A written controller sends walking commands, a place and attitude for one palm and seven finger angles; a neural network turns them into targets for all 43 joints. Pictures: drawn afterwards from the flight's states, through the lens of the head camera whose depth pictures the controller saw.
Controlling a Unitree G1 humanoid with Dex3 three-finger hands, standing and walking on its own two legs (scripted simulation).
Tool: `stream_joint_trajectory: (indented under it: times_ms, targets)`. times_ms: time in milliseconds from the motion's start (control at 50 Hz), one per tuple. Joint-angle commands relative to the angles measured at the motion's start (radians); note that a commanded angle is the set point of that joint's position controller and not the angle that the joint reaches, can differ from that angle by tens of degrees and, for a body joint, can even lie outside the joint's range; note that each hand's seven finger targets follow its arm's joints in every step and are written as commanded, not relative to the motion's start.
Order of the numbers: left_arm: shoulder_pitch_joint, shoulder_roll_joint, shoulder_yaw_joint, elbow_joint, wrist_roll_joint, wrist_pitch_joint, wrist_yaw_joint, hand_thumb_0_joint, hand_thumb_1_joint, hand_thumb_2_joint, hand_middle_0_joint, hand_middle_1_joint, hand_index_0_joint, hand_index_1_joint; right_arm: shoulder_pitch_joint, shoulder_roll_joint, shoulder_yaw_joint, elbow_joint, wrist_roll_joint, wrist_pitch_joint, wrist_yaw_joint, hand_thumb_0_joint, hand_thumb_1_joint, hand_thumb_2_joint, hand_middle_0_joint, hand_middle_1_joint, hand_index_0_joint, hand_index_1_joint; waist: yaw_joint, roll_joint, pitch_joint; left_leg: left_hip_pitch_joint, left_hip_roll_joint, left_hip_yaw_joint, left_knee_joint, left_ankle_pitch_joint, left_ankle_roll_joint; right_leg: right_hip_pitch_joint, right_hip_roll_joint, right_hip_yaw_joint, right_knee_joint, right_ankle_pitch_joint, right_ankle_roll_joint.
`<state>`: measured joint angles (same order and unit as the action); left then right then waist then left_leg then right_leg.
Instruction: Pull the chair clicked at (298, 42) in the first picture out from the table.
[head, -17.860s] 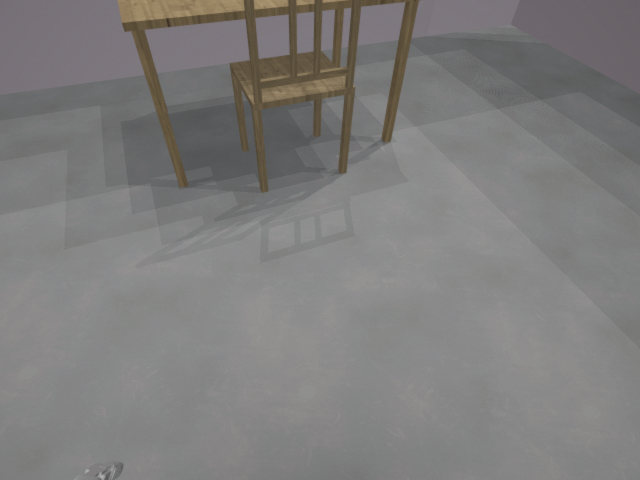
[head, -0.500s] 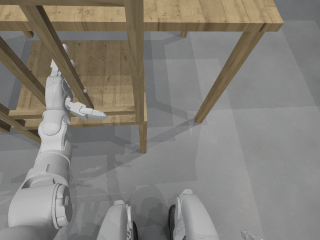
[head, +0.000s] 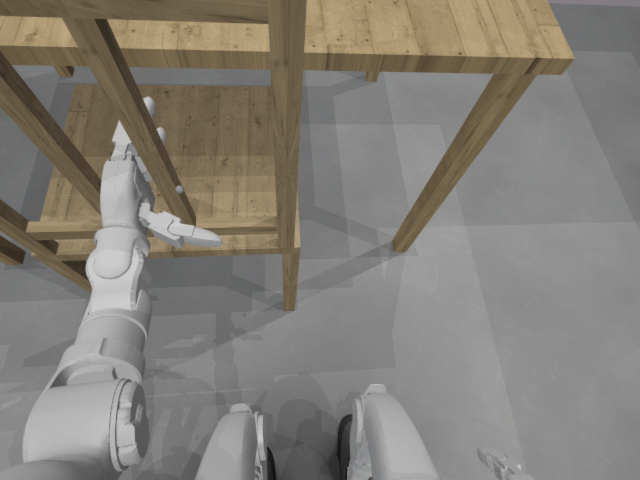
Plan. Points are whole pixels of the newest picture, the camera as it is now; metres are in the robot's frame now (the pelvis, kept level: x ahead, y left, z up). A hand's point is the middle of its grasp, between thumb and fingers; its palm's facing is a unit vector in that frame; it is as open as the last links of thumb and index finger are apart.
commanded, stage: hook a spindle and tug to test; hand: left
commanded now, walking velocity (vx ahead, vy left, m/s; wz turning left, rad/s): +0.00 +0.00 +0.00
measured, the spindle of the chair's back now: (63, 154) +0.48 +0.27 +0.06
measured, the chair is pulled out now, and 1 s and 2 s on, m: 0.00 0.00 0.09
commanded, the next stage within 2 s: step backward, pulling the chair out in 1.30 s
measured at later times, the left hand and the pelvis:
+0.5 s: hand (183, 189) +0.46 +0.15 +0.02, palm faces +0.02 -1.00 -0.03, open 8.7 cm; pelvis +0.00 -0.01 +0.00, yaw +0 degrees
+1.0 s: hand (183, 192) +0.45 +0.15 +0.02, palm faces +0.03 -1.00 -0.02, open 5.2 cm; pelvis +0.01 +0.00 +0.00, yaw +0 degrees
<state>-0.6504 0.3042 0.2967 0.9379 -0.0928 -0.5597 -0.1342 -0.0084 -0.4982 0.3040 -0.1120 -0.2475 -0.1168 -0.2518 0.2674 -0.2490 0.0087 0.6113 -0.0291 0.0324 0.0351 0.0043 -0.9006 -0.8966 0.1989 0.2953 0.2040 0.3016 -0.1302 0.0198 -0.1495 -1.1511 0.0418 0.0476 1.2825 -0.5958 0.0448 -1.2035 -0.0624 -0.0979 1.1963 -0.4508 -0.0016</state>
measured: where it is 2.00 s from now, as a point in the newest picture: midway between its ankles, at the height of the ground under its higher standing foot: outside the picture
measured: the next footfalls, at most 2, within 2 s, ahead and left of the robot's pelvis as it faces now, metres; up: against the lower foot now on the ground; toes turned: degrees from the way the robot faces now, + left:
none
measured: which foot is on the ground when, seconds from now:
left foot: down 0.00-1.00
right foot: down 0.00-1.00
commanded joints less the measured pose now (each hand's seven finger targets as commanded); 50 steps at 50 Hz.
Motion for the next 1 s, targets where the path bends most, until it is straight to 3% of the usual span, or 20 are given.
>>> stream_joint_trajectory:
  times_ms: [0, 80, 140, 180, 200, 260, 280, 300, 340, 440, 500, 540, 580, 620, 640, 720, 740, 820, 920, 980]
  targets:
    - [-0.332, 0.145, -0.005, -0.207, -0.006, -0.058, 0.015, 0.000, -0.500, 0.300, -0.254, -0.683, -0.254, -0.683, 0.133, -0.168, -0.068, -0.065, 0.004, -0.015, -0.007, 0.000, -0.900, -0.900, 0.200, 0.300, 0.200, 0.300, -0.015, 0.071, -0.479, 0.314, -0.020, -0.110, -0.173, 0.469, -0.044, 0.301, 0.060, 0.052, -0.096, 0.260, -0.023]
    - [-0.356, 0.156, 0.007, -0.217, -0.006, -0.062, 0.025, 0.000, -0.500, 0.300, -0.324, -0.902, -0.324, -0.902, 0.132, -0.169, -0.068, -0.064, 0.001, -0.019, -0.010, 0.000, -0.900, -0.900, 0.200, 0.300, 0.200, 0.300, -0.011, 0.083, -0.502, 0.315, -0.025, -0.111, -0.171, 0.453, -0.045, 0.303, 0.059, 0.054, -0.093, 0.250, -0.023]
    - [-0.351, 0.149, 0.000, -0.219, -0.004, -0.064, 0.029, 0.000, -0.332, 0.372, -0.377, -1.066, -0.377, -1.066, 0.130, -0.166, -0.066, -0.064, 0.002, -0.021, -0.009, 0.000, -0.900, -0.900, 0.200, 0.300, 0.200, 0.300, -0.012, 0.087, -0.506, 0.308, -0.026, -0.107, -0.170, 0.452, -0.043, 0.310, 0.058, 0.057, -0.092, 0.258, -0.023]
    - [-0.341, 0.173, 0.018, -0.213, -0.003, -0.063, 0.029, 0.000, -0.220, 0.420, -0.412, -1.176, -0.412, -1.176, 0.134, -0.167, -0.067, -0.062, 0.002, -0.020, -0.011, 0.000, -0.900, -0.900, 0.200, 0.300, 0.200, 0.300, -0.011, 0.053, -0.506, 0.286, -0.028, -0.102, -0.167, 0.449, -0.039, 0.340, 0.059, 0.062, -0.093, 0.274, -0.022]
    - [-0.339, 0.154, 0.003, -0.200, -0.003, -0.060, 0.026, 0.000, -0.164, 0.444, -0.430, -1.231, -0.430, -1.231, 0.132, -0.164, -0.065, -0.064, 0.002, -0.021, -0.011, 0.000, -0.900, -0.900, 0.200, 0.300, 0.200, 0.300, -0.014, 0.049, -0.499, 0.265, -0.032, -0.094, -0.167, 0.426, -0.035, 0.351, 0.058, 0.066, -0.101, 0.270, -0.021]
    - [-0.333, 0.171, 0.018, -0.208, -0.007, -0.063, 0.020, 0.000, 0.004, 0.516, -0.482, -1.395, -0.482, -1.395, 0.133, -0.166, -0.066, -0.065, 0.003, -0.024, -0.013, 0.000, -0.900, -0.900, 0.200, 0.300, 0.200, 0.300, -0.005, 0.063, -0.513, 0.275, -0.032, -0.094, -0.168, 0.428, -0.037, 0.354, 0.058, 0.067, -0.098, 0.270, -0.022]
    - [-0.358, 0.167, 0.010, -0.229, -0.011, -0.065, 0.018, 0.000, 0.060, 0.540, -0.500, -1.450, -0.500, -1.450, 0.130, -0.165, -0.065, -0.062, 0.002, -0.025, -0.014, 0.000, -0.900, -0.900, 0.200, 0.300, 0.200, 0.300, -0.014, 0.071, -0.519, 0.277, -0.031, -0.093, -0.165, 0.433, -0.035, 0.355, 0.057, 0.069, -0.099, 0.280, -0.021]
    - [-0.336, 0.176, 0.022, -0.208, -0.010, -0.062, 0.017, 0.000, 0.116, 0.564, -0.500, -1.450, -0.500, -1.450, 0.134, -0.164, -0.065, -0.062, 0.003, -0.025, -0.015, 0.000, -0.900, -0.900, 0.200, 0.300, 0.200, 0.300, -0.006, 0.055, -0.512, 0.262, -0.033, -0.091, -0.168, 0.424, -0.035, 0.370, 0.057, 0.070, -0.102, 0.277, -0.022]
    - [-0.356, 0.172, 0.015, -0.184, -0.010, -0.058, 0.014, 0.000, 0.228, 0.612, -0.500, -1.450, -0.500, -1.450, 0.134, -0.166, -0.062, -0.057, 0.005, -0.026, -0.017, 0.000, -0.900, -0.900, 0.200, 0.300, 0.200, 0.300, -0.020, 0.047, -0.483, 0.240, -0.033, -0.089, -0.165, 0.398, -0.031, 0.353, 0.057, 0.070, -0.103, 0.262, -0.020]
    - [-0.379, 0.183, 0.015, -0.189, -0.007, -0.067, 0.008, 0.000, 0.508, 0.732, -0.500, -1.450, -0.500, -1.450, 0.137, -0.168, -0.062, -0.056, 0.003, -0.030, -0.018, 0.000, -0.900, -0.900, 0.200, 0.300, 0.200, 0.300, -0.014, 0.083, -0.502, 0.256, -0.034, -0.091, -0.166, 0.393, -0.034, 0.341, 0.055, 0.071, -0.101, 0.247, -0.023]
    - [-0.360, 0.195, 0.028, -0.184, -0.012, -0.065, 0.006, 0.000, 0.676, 0.804, -0.500, -1.450, -0.500, -1.450, 0.137, -0.169, -0.063, -0.057, 0.003, -0.029, -0.018, 0.000, -0.900, -0.900, 0.200, 0.300, 0.200, 0.300, -0.012, 0.056, -0.508, 0.244, -0.035, -0.088, -0.164, 0.400, -0.031, 0.367, 0.057, 0.075, -0.103, 0.265, -0.022]
    - [-0.353, 0.157, -0.001, -0.193, -0.012, -0.065, 0.001, 0.000, 0.788, 0.852, -0.500, -1.450, -0.500, -1.450, 0.133, -0.166, -0.064, -0.062, 0.005, -0.029, -0.016, 0.000, -0.900, -0.900, 0.200, 0.300, 0.200, 0.300, -0.012, 0.086, -0.516, 0.272, -0.033, -0.090, -0.164, 0.413, -0.033, 0.341, 0.057, 0.071, -0.101, 0.261, -0.023]
    - [-0.354, 0.191, 0.026, -0.183, -0.015, -0.059, 0.006, 0.000, 0.900, 0.900, -0.500, -1.450, -0.500, -1.450, 0.136, -0.171, -0.063, -0.060, 0.005, -0.027, -0.018, 0.000, -0.900, -0.900, 0.200, 0.300, 0.200, 0.300, -0.010, 0.058, -0.495, 0.241, -0.034, -0.088, -0.166, 0.392, -0.032, 0.359, 0.057, 0.073, -0.103, 0.254, -0.021]
    - [-0.365, 0.184, 0.021, -0.201, -0.017, -0.061, 0.004, 0.000, 0.900, 0.900, -0.500, -1.450, -0.500, -1.450, 0.139, -0.169, -0.064, -0.062, 0.004, -0.030, -0.018, 0.000, -0.900, -0.900, 0.200, 0.300, 0.200, 0.300, -0.015, 0.064, -0.511, 0.246, -0.035, -0.088, -0.164, 0.398, -0.029, 0.365, 0.058, 0.074, -0.102, 0.266, -0.021]
    - [-0.322, 0.208, 0.044, -0.194, -0.013, -0.062, 0.004, 0.000, 0.900, 0.900, -0.500, -1.450, -0.500, -1.450, 0.139, -0.171, -0.064, -0.066, 0.005, -0.028, -0.019, 0.000, -0.900, -0.900, 0.200, 0.300, 0.200, 0.300, 0.003, 0.062, -0.514, 0.249, -0.034, -0.086, -0.168, 0.408, -0.032, 0.374, 0.057, 0.074, -0.101, 0.271, -0.023]
    - [-0.289, 0.141, -0.011, -0.237, -0.024, -0.059, -0.002, 0.000, 0.900, 0.900, -0.500, -1.450, -0.500, -1.450, 0.127, -0.166, -0.065, -0.076, 0.009, -0.030, -0.013, 0.000, -0.900, -0.900, 0.200, 0.300, 0.200, 0.300, -0.001, 0.078, -0.511, 0.273, -0.032, -0.090, -0.177, 0.421, -0.035, 0.359, 0.058, 0.067, -0.102, 0.270, -0.024]
    - [-0.253, 0.154, 0.008, -0.230, -0.023, -0.056, 0.003, 0.000, 0.900, 0.900, -0.500, -1.450, -0.500, -1.450, 0.127, -0.168, -0.068, -0.076, 0.010, -0.028, -0.011, 0.000, -0.900, -0.900, 0.200, 0.300, 0.200, 0.300, 0.011, 0.070, -0.503, 0.275, -0.030, -0.090, -0.180, 0.422, -0.037, 0.358, 0.058, 0.066, -0.104, 0.264, -0.024]
    - [-0.241, 0.134, -0.021, -0.248, -0.011, -0.051, 0.012, 0.000, 0.900, 0.900, -0.500, -1.450, -0.500, -1.450, 0.124, -0.166, -0.067, -0.080, 0.009, -0.027, -0.008, 0.000, -0.900, -0.900, 0.200, 0.300, 0.200, 0.300, 0.001, 0.055, -0.476, 0.268, -0.028, -0.089, -0.183, 0.411, -0.035, 0.348, 0.060, 0.065, -0.106, 0.257, -0.024]
    - [-0.146, 0.117, -0.030, -0.328, -0.021, -0.044, 0.012, 0.000, 0.900, 0.900, -0.500, -1.450, -0.500, -1.450, 0.123, -0.163, -0.074, -0.097, 0.012, -0.028, -0.003, 0.000, -0.900, -0.900, 0.200, 0.300, 0.200, 0.300, 0.025, 0.084, -0.532, 0.322, -0.023, -0.088, -0.183, 0.519, -0.043, 0.377, 0.058, 0.061, -0.095, 0.326, -0.026]
    - [-0.041, 0.101, -0.033, -0.372, -0.033, -0.031, 0.010, 0.000, 0.900, 0.900, -0.500, -1.450, -0.500, -1.450, 0.117, -0.157, -0.075, -0.107, 0.018, -0.028, 0.003, 0.000, -0.900, -0.900, 0.200, 0.300, 0.200, 0.300, 0.042, 0.064, -0.527, 0.332, -0.018, -0.086, -0.192, 0.568, -0.046, 0.406, 0.060, 0.059, -0.103, 0.360, -0.026]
